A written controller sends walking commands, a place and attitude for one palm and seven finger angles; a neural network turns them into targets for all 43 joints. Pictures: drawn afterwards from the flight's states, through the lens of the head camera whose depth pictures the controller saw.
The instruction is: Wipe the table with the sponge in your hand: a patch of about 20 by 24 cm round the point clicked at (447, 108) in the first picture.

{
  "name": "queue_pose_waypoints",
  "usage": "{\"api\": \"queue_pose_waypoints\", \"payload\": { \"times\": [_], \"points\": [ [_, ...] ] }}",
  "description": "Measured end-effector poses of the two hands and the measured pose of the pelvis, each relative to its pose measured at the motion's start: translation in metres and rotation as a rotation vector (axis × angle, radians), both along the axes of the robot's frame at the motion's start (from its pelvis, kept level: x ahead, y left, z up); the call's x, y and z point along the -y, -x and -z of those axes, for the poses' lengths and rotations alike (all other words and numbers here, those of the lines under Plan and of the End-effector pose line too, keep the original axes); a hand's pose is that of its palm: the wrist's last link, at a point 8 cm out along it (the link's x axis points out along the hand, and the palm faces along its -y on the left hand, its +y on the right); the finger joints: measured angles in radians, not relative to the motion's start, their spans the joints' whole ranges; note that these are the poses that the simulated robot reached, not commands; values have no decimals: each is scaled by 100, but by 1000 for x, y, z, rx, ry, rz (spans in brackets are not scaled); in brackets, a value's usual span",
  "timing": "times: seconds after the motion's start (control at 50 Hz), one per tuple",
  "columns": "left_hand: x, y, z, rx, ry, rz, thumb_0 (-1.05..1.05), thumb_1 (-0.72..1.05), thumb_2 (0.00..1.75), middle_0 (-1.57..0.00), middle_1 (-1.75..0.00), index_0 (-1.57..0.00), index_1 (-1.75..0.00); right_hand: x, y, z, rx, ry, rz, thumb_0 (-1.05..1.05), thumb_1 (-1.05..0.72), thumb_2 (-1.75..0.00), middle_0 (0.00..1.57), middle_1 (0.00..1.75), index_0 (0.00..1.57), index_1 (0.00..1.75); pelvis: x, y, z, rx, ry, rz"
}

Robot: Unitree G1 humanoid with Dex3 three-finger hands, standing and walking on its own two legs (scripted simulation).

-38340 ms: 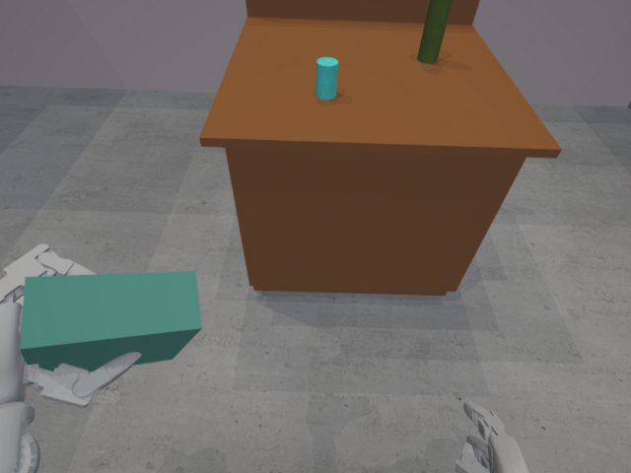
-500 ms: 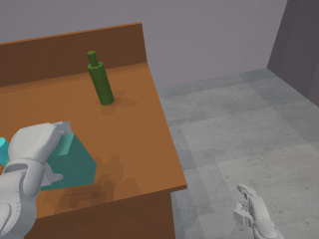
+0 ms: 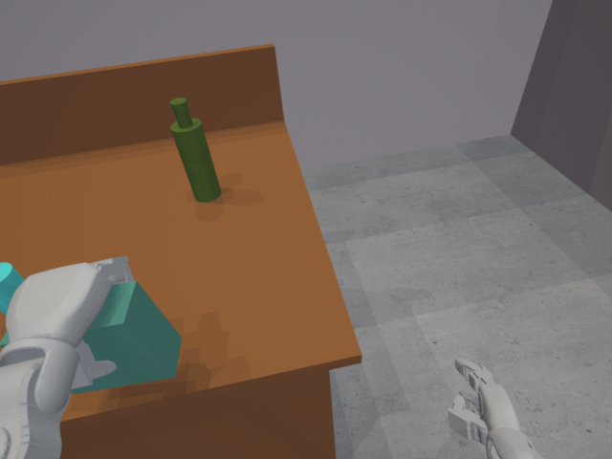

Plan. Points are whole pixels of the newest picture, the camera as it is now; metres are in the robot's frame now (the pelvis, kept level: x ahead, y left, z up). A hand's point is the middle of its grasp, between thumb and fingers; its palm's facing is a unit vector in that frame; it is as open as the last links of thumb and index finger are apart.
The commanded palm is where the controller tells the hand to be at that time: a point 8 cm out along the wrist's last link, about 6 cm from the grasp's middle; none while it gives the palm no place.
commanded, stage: bring the sponge back beside the body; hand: left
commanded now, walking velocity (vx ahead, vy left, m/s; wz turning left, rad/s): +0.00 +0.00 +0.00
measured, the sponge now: (112, 349) +0.19 +0.29 +0.08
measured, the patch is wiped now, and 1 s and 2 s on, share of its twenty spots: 1.00 1.00 1.00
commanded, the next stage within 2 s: step back with the hand held close in 0.46 s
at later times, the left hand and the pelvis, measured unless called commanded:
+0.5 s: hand (95, 331) +0.19 +0.28 +0.13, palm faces +0.08 -0.08 -0.99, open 9.7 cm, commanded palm +0.15 +0.28 +0.21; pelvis +0.00 +0.00 +0.00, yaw +0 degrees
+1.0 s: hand (100, 300) +0.20 +0.27 +0.17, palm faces +0.33 -0.83 -0.46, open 9.7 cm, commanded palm +0.15 +0.30 +0.20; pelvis -0.01 +0.03 -0.01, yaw -1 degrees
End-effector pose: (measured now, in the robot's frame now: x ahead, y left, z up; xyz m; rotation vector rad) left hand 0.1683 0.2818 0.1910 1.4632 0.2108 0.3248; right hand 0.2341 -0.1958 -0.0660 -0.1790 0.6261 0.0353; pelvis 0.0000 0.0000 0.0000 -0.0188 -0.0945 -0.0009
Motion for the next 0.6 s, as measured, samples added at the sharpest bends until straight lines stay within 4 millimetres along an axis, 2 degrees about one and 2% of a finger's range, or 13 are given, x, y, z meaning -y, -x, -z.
{"api": "queue_pose_waypoints", "payload": {
  "times": [0.2,0.6],
  "points": [
    [3,10,8,-19,7,14,-1,-49,106,-76,-137,-80,-139,-1,-1,-2,11,6,-2,1,-90,-90,20,30,20,30,-1,1,0,5,2,-1],
    [4,8,7,-13,2,13,-1,-49,106,-76,-137,-80,-139,2,2,-3,19,8,7,1,-90,-90,20,30,20,30,0,2,0,7,1,2]
  ]
}}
